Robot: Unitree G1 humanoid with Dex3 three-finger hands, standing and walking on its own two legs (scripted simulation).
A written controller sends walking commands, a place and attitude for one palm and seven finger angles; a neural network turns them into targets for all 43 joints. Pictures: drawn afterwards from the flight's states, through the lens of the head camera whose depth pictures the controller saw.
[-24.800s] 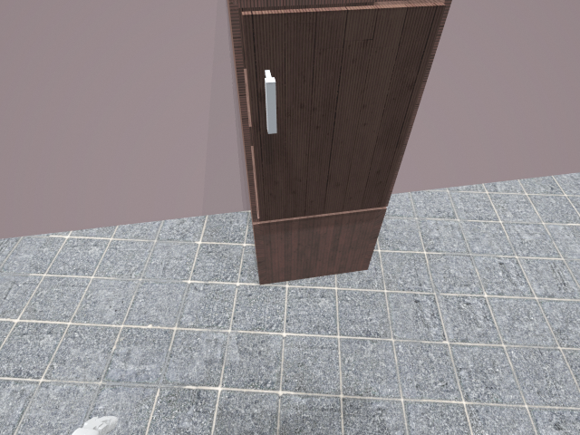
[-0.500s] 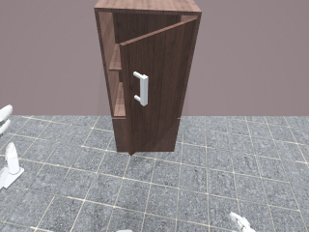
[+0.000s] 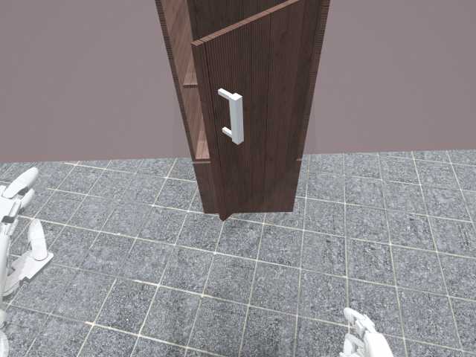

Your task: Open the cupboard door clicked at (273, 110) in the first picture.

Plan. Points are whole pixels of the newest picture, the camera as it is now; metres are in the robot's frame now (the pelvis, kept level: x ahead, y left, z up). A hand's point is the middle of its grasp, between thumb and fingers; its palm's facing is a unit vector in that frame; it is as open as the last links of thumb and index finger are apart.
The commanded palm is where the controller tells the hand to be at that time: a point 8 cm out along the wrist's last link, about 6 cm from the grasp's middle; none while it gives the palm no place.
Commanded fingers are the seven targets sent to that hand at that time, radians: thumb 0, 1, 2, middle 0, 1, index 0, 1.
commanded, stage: let the arm hang, fingers relaxed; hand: left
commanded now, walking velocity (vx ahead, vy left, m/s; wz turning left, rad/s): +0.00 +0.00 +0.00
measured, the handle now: (230, 116) +0.59 +0.06 +0.07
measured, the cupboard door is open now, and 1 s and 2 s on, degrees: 45 45 45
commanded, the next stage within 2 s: look to check the result in 1.06 s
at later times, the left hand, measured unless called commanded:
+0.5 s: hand out of the picture -0.05 +0.20 -0.16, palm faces +0.09 -0.96 -0.25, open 7.2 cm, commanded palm none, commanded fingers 0.00 0.90 0.90 -0.20 -0.30 -0.20 -0.30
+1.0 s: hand out of the picture -0.02 +0.18 -0.16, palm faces +0.09 -0.98 -0.19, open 7.3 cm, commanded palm none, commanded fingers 0.00 0.90 0.90 -0.20 -0.30 -0.20 -0.30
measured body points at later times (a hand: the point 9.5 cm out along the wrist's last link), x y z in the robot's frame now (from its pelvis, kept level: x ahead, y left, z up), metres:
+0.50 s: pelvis -0.01 +0.01 +0.01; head +0.01 +0.00 +0.46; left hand -0.05 +0.25 -0.14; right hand -0.03 -0.21 -0.15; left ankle -0.01 +0.13 -0.73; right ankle +0.02 -0.07 -0.73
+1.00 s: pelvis +0.00 +0.02 +0.01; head +0.00 +0.01 +0.46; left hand -0.02 +0.24 -0.15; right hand -0.03 -0.17 -0.16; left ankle -0.01 +0.13 -0.73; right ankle +0.02 -0.07 -0.73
